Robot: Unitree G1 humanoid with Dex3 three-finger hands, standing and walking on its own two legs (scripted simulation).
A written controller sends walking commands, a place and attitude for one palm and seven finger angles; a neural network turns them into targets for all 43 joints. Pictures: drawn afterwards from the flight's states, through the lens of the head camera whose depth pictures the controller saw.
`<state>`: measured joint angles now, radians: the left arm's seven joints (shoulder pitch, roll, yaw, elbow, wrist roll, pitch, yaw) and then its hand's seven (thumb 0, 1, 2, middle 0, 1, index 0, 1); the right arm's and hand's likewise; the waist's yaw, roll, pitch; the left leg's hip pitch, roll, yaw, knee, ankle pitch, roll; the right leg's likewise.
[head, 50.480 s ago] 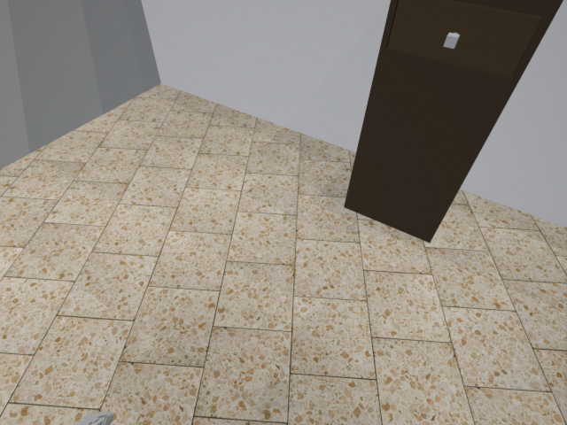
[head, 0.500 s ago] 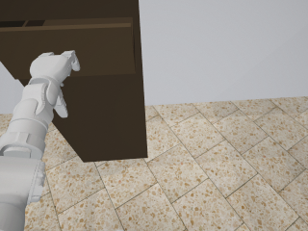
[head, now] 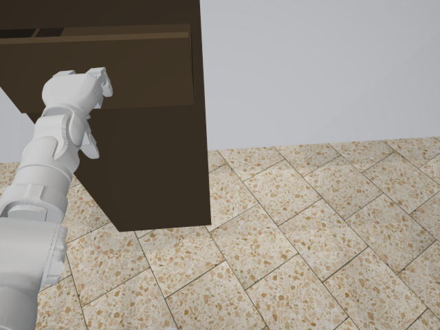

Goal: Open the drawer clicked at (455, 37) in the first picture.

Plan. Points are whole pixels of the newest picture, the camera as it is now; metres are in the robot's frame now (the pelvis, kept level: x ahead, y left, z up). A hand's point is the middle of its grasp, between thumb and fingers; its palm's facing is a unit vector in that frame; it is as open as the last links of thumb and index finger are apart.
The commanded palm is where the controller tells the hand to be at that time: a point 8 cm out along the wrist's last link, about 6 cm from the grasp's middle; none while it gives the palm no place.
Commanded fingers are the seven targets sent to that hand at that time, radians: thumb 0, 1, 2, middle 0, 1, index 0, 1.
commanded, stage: close the thumb around the handle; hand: left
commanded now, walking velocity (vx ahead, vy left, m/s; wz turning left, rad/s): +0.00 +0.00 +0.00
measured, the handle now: (93, 91) +0.55 +0.23 +0.13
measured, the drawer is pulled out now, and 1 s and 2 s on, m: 0.04 0.05 0.13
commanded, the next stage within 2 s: pull the drawer open in 0.52 s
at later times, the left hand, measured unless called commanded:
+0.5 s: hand (89, 118) +0.49 +0.23 +0.11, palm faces -0.03 -0.06 -1.00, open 6.7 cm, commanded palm +0.47 +0.24 +0.17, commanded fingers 0.00 0.90 0.90 -0.40 -1.35 -0.40 -1.35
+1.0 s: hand (89, 123) +0.48 +0.23 +0.11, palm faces -0.01 -0.08 -1.00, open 6.7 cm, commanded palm +0.43 +0.24 +0.17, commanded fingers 0.00 0.90 0.90 -0.40 -1.35 -0.40 -1.35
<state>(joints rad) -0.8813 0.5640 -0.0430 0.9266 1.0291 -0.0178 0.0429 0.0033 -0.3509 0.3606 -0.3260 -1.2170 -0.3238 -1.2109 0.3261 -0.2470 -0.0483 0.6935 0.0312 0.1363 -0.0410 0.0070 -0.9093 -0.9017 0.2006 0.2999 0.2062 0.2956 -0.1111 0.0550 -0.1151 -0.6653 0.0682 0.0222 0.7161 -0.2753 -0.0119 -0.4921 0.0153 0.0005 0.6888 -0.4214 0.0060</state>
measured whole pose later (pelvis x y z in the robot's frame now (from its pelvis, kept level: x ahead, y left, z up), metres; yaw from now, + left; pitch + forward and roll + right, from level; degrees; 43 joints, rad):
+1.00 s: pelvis +0.01 +0.00 +0.00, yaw -2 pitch +13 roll -1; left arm -0.68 0.55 0.02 0.71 0.99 0.02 0.04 0.03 0.68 0.78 -0.41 -1.35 -0.22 -1.32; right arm 0.33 -0.25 -0.05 0.67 0.03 0.15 -0.03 0.01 -0.91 -0.90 0.20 0.30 0.21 0.30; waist -0.10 0.05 -0.12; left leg -0.61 0.08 0.05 0.69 -0.29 -0.01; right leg -0.45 0.02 0.03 0.65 -0.42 0.01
